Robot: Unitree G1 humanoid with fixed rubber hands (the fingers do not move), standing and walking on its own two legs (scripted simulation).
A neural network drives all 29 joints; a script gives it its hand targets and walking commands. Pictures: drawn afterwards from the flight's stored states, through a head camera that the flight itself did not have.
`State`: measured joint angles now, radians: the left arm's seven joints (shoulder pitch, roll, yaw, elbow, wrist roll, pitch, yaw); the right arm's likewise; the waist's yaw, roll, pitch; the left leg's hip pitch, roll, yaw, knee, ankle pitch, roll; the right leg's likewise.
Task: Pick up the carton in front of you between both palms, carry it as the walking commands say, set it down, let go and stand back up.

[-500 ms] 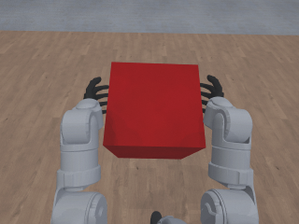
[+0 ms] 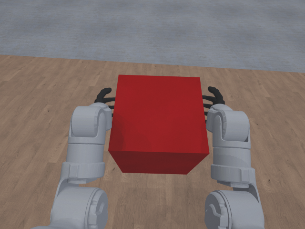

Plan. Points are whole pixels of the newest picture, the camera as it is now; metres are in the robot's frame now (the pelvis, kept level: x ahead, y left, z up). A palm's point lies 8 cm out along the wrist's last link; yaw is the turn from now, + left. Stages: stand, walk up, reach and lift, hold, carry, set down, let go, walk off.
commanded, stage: carry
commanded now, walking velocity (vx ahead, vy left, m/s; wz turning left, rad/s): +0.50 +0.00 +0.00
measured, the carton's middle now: (156, 130) +0.39 +0.01 +0.04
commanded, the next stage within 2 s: none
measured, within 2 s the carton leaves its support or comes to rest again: neither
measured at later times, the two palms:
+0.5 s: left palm (127, 60) +0.64 +0.13 +0.10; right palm (206, 61) +0.66 -0.15 +0.10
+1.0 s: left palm (122, 48) +0.73 +0.17 +0.09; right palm (194, 49) +0.74 -0.12 +0.10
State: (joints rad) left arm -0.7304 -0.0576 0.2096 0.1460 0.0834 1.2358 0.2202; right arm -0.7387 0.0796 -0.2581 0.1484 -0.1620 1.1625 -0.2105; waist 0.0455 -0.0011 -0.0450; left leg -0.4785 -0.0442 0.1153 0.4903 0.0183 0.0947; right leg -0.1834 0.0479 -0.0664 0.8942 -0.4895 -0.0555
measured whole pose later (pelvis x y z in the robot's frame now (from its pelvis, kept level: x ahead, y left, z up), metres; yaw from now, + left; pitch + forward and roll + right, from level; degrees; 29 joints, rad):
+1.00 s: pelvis +0.37 +0.02 -0.02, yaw +1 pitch +5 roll +0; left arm -0.74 -0.06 0.23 0.19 0.11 1.24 0.22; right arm -0.76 0.08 -0.27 0.20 -0.11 1.18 -0.27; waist 0.00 0.00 -0.03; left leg -0.39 0.00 0.05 0.61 -0.20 0.03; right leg -0.39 0.01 -0.08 0.61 -0.20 -0.05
